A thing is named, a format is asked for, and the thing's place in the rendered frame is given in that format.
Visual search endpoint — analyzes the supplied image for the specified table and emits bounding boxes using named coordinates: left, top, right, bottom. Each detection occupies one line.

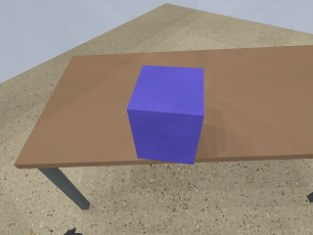
left=14, top=45, right=313, bottom=211

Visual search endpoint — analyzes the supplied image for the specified carton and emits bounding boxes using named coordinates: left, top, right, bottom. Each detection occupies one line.
left=126, top=65, right=204, bottom=165

